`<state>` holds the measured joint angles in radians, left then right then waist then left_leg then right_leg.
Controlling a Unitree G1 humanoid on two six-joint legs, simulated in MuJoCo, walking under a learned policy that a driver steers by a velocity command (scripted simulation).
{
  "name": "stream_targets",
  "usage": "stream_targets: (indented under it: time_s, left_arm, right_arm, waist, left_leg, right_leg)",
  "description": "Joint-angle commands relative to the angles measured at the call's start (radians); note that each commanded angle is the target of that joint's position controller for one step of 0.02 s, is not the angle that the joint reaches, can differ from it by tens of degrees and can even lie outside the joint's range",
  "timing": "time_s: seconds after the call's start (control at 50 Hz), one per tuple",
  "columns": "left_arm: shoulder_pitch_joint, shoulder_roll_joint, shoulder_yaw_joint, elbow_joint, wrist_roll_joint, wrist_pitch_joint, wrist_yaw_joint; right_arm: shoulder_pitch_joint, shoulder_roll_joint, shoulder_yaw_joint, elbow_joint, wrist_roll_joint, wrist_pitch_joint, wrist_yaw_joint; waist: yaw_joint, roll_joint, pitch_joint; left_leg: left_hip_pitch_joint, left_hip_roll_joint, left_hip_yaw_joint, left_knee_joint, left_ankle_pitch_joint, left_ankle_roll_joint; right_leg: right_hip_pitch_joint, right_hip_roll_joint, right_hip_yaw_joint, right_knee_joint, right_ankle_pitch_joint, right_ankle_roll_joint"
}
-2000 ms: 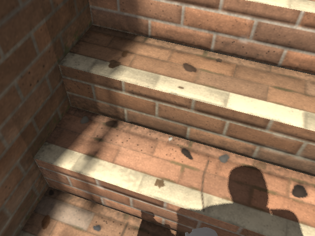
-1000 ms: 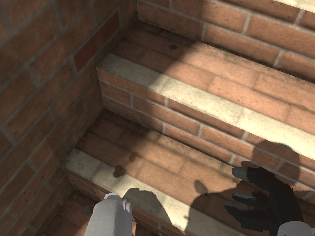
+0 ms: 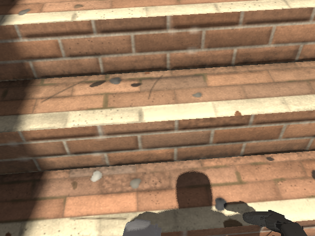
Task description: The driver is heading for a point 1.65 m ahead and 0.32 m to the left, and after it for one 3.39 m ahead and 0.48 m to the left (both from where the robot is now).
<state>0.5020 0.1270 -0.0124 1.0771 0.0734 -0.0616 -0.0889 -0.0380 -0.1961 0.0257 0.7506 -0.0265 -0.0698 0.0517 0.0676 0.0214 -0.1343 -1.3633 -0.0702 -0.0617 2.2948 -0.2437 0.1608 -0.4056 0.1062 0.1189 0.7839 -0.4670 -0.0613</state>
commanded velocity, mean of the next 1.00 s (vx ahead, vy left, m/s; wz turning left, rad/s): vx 0.07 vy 0.00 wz -0.04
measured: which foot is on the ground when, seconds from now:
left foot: up 0.00-0.14, down 0.16-1.00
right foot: down 0.00-0.18, up 0.20-0.56, down 0.58-1.00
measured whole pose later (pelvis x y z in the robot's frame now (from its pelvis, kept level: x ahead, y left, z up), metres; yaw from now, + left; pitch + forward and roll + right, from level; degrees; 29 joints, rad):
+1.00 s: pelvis +0.23 +0.03 +0.22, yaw +1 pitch +3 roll -3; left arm -0.04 0.25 0.09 0.76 0.04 -0.03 0.04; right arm 0.24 -0.21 -0.03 0.77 -0.01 -0.09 0.09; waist 0.00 0.01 -0.07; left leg -0.37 0.02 -0.01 0.71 -0.29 0.05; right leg -0.34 -0.11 -0.21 0.56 -0.25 0.02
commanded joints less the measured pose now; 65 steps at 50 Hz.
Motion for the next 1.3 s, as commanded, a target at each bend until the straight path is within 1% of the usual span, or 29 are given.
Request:
stream_targets:
  time_s: [0.02, 0.1, 0.16, 0.18, 0.2, 0.22, 0.24, 0.26, 0.3, 0.34, 0.42, 0.48, 0.52, 0.58, 0.6, 0.62, 0.64, 0.66, 0.7, 0.86, 0.9, 0.96, 1.0, 1.02, 1.04, 1.06, 1.12, 1.14, 1.3]
  left_arm:
    - [0.013, 0.092, 0.011, -0.022, 0.038, -0.030, 0.008]
    - [0.002, 0.232, 0.045, -0.078, -0.021, -0.004, -0.031]
    - [-0.200, 0.365, 0.110, -0.182, -0.113, -0.071, -0.062]
    - [-0.132, 0.284, 0.104, -0.154, -0.063, -0.072, -0.070]
    - [0.021, 0.141, 0.073, -0.118, 0.007, -0.060, -0.084]
    - [-0.071, 0.137, 0.091, -0.081, -0.024, -0.011, -0.082]
    - [-0.194, 0.104, 0.093, -0.125, -0.073, 0.003, -0.058]
    - [-0.217, 0.070, 0.085, -0.130, -0.097, 0.007, -0.023]
    - [-0.237, 0.116, 0.080, -0.128, -0.065, 0.022, 0.019]
    - [-0.206, 0.080, 0.051, -0.145, -0.054, 0.024, 0.043]
    - [-0.308, 0.127, 0.031, -0.194, -0.040, 0.028, 0.032]
    - [-0.275, 0.139, 0.040, -0.164, -0.027, 0.041, -0.015]
    - [-0.333, 0.153, 0.050, -0.193, -0.005, 0.024, -0.009]
    - [-0.348, 0.136, 0.040, -0.191, -0.038, 0.010, 0.016]
    - [-0.362, 0.210, 0.055, -0.197, -0.050, -0.009, 0.026]
    - [-0.201, 0.106, 0.008, -0.173, -0.074, -0.025, 0.093]
    - [-0.260, 0.047, -0.004, -0.190, -0.071, -0.023, 0.118]
    - [-0.573, 0.174, 0.044, -0.266, -0.073, -0.014, 0.052]
    - [-0.517, 0.207, 0.069, -0.279, -0.051, 0.021, 0.034]
    - [-0.490, 0.239, 0.114, -0.351, -0.057, -0.015, 0.162]
    - [-0.548, 0.247, 0.128, -0.385, -0.048, -0.024, 0.169]
    - [-0.780, 0.212, 0.120, -0.433, -0.061, 0.002, 0.145]
    - [-0.630, 0.167, 0.123, -0.386, -0.007, 0.048, 0.099]
    - [-0.557, 0.087, 0.102, -0.443, -0.021, 0.051, 0.099]
    - [-0.533, 0.143, 0.095, -0.437, -0.047, 0.026, 0.107]
    - [-0.547, 0.144, 0.088, -0.453, -0.072, 0.021, 0.104]
    - [-0.620, 0.206, 0.101, -0.487, -0.056, 0.016, 0.133]
    - [-0.627, 0.183, 0.099, -0.524, -0.039, 0.016, 0.133]
    - [-0.577, 0.175, 0.061, -0.590, -0.038, 0.030, 0.161]
  right_arm:
    - [-0.113, -0.026, 0.024, -0.116, 0.016, -0.001, -0.016]
    - [-0.389, 0.067, 0.056, -0.269, 0.022, 0.107, 0.039]
    - [0.030, -0.123, -0.026, -0.151, 0.039, 0.120, 0.039]
    - [0.167, -0.150, -0.044, -0.097, 0.026, 0.113, 0.015]
    - [0.354, -0.167, -0.054, -0.028, 0.026, 0.110, 0.010]
    - [0.505, -0.160, -0.073, -0.007, -0.049, 0.126, 0.006]
    - [0.525, -0.163, -0.069, 0.050, -0.048, 0.073, -0.006]
    - [0.382, -0.122, -0.055, 0.075, -0.027, 0.029, 0.000]
    - [0.173, 0.024, -0.019, 0.105, 0.006, 0.009, -0.008]
    - [0.023, 0.145, 0.022, 0.116, 0.024, -0.024, -0.025]
    - [0.118, 0.036, 0.018, 0.121, 0.011, -0.077, -0.004]
    - [-0.037, -0.066, -0.010, 0.031, 0.023, -0.091, 0.044]
    - [0.006, -0.067, -0.011, 0.041, 0.036, -0.108, 0.031]
    - [0.205, 0.013, -0.013, 0.125, 0.079, -0.095, 0.075]
    - [0.302, 0.014, -0.023, 0.129, 0.074, -0.077, 0.086]
    - [0.534, 0.003, -0.053, 0.170, 0.046, -0.043, -0.036]
    - [0.542, 0.018, -0.035, 0.226, 0.063, -0.019, -0.076]
    - [0.326, -0.034, -0.042, 0.129, 0.030, -0.027, -0.003]
    - [0.234, -0.076, -0.064, 0.078, 0.029, -0.022, 0.039]
    - [0.285, -0.088, -0.070, -0.026, 0.003, -0.025, -0.021]
    - [0.278, -0.054, -0.059, -0.037, -0.011, -0.009, -0.013]
    - [0.297, -0.014, -0.052, -0.020, 0.034, -0.003, 0.071]
    - [0.424, -0.086, -0.077, 0.041, 0.007, -0.051, 0.047]
    - [0.468, -0.270, -0.111, 0.010, 0.024, -0.054, 0.016]
    - [0.500, -0.351, -0.140, -0.023, -0.003, -0.065, 0.019]
    - [0.427, -0.296, -0.133, -0.018, -0.018, -0.069, 0.027]
    - [0.169, -0.095, -0.055, -0.095, 0.018, -0.017, 0.033]
    - [0.187, -0.084, -0.049, -0.082, 0.040, -0.009, 0.017]
    - [0.323, -0.120, -0.039, -0.101, 0.019, -0.040, -0.010]
  waist:
    - [-0.066, 0.048, 0.031]
    - [-0.061, -0.172, 0.021]
    - [-0.220, -0.224, -0.125]
    - [-0.177, -0.113, -0.261]
    - [-0.160, 0.173, -0.482]
    - [-0.295, 0.298, -0.358]
    - [-0.268, 0.179, -0.129]
    - [-0.177, 0.136, 0.046]
    - [-0.078, -0.062, 0.013]
    - [0.005, -0.074, -0.012]
    - [-0.016, -0.037, -0.084]
    - [0.048, 0.019, 0.013]
    - [0.027, -0.022, 0.067]
    - [0.001, 0.042, 0.047]
    - [-0.080, -0.013, -0.019]
    - [-0.159, -0.143, -0.062]
    - [-0.152, -0.190, -0.044]
    - [-0.142, -0.082, -0.001]
    - [-0.069, -0.021, 0.028]
    - [-0.052, -0.173, -0.049]
    - [-0.064, -0.148, -0.036]
    - [-0.140, -0.033, 0.029]
    - [-0.081, -0.011, 0.014]
    - [-0.039, 0.247, -0.022]
    - [-0.088, 0.284, -0.082]
    - [-0.097, 0.363, -0.094]
    - [-0.060, 0.005, 0.031]
    - [-0.050, 0.004, 0.003]
    - [-0.115, 0.075, -0.100]
  left_leg:
    - [-0.144, 0.088, 0.004, -0.094, 0.001, 0.028]
    - [0.542, 0.059, 0.249, -0.697, -0.188, -0.084]
    - [0.689, -0.055, 0.269, -1.169, -0.026, -0.137]
    - [0.892, -0.026, 0.121, -1.286, 0.173, -0.066]
    - [1.322, 0.179, -0.359, -1.442, 0.352, 0.187]
    - [1.298, 0.330, -0.800, -1.795, -0.016, 0.282]
    - [1.122, 0.330, -0.843, -1.864, -0.428, 0.188]
    - [0.934, 0.307, -0.728, -1.824, -0.556, 0.140]
    - [0.802, 0.271, -0.487, -1.794, -0.418, 0.091]
    - [0.766, 0.201, -0.291, -1.855, -0.191, 0.023]
    - [0.833, 0.160, -0.005, -1.898, 0.086, -0.026]
    - [0.472, 0.097, 0.145, -2.018, -0.036, -0.142]
    - [0.665, 0.155, 0.087, -1.922, 0.012, -0.093]
    - [0.985, 0.235, -0.018, -1.742, 0.346, -0.005]
    - [1.048, 0.159, 0.060, -1.643, 0.272, -0.055]
    - [0.973, 0.187, 0.012, -1.689, 0.035, -0.090]
    - [1.026, 0.182, 0.014, -1.792, -0.044, -0.112]
    - [1.083, 0.110, 0.096, -1.704, -0.021, -0.136]
    - [0.996, 0.095, 0.074, -1.727, -0.047, -0.105]
    - [0.769, 0.087, 0.031, -1.170, -0.214, -0.112]
    - [0.768, 0.125, -0.007, -0.903, -0.344, -0.119]
    - [0.988, 0.085, 0.104, -1.796, -0.107, -0.124]
    - [1.173, 0.035, 0.022, -1.866, 0.331, -0.097]
    - [1.278, 0.259, -0.406, -1.903, 0.719, 0.125]
    - [1.380, 0.369, -0.540, -1.864, 0.933, 0.228]
    - [1.325, 0.377, -0.586, -1.875, 0.721, 0.240]
    - [1.057, 0.224, -0.345, -1.825, 0.370, 0.126]
    - [1.064, 0.238, -0.361, -1.826, 0.418, 0.157]
    - [1.204, 0.251, -0.417, -1.805, 0.629, 0.178]
  right_leg:
    - [0.137, -0.197, 0.228, -0.311, 0.430, -0.135]
    - [-0.304, -0.280, 0.199, -0.669, 0.832, -0.250]
    - [0.240, -0.329, 0.101, -0.396, 1.935, -0.217]
    - [0.269, -0.276, 0.065, -0.192, 1.925, -0.174]
    - [-0.061, -0.171, 0.104, 0.084, 1.377, -0.127]
    - [-0.308, 0.048, 0.188, 0.547, 0.375, -0.050]
    - [-0.510, 0.040, 0.291, 0.841, 0.430, -0.072]
    - [-0.621, 0.018, 0.295, 0.895, 0.501, -0.102]
    - [-0.587, -0.030, 0.227, 0.995, 0.536, -0.119]
    - [-0.607, -0.067, 0.199, 0.987, 0.412, -0.088]
    - [-0.544, -0.164, 0.019, 0.726, 0.414, 0.056]
    - [0.063, -0.213, -0.144, 0.513, 0.342, 0.136]
    - [0.025, -0.215, -0.127, 0.236, 0.354, 0.161]
    - [0.038, -0.203, -0.155, -0.260, 0.486, 0.101]
    - [0.088, -0.218, -0.115, -0.263, 0.762, 0.033]
    - [0.329, -0.326, 0.005, -0.271, 1.131, -0.057]
    - [0.264, -0.340, 0.031, -0.302, 0.936, -0.084]
    - [0.063, -0.236, -0.045, -0.305, 0.477, -0.047]
    - [0.077, -0.233, -0.042, -0.351, 0.147, -0.057]
    - [0.234, -0.539, 0.130, -0.458, 0.527, -0.297]
    - [0.170, -0.522, 0.028, -0.493, 0.621, -0.261]
    - [0.170, -0.295, -0.269, -0.356, 0.361, -0.058]
    - [0.060, -0.273, -0.297, -0.150, 0.212, -0.002]
    - [-0.192, -0.131, -0.321, 0.109, 0.009, 0.096]
    - [-0.312, -0.063, -0.144, 0.474, -0.158, 0.159]
    - [-0.435, -0.038, -0.029, 0.772, -0.140, 0.143]
    - [-0.538, -0.050, -0.006, 0.975, 0.110, 0.049]
    - [-0.531, -0.066, -0.040, 0.960, 0.103, 0.050]
    - [-0.597, -0.092, -0.089, 0.921, 0.034, 0.182]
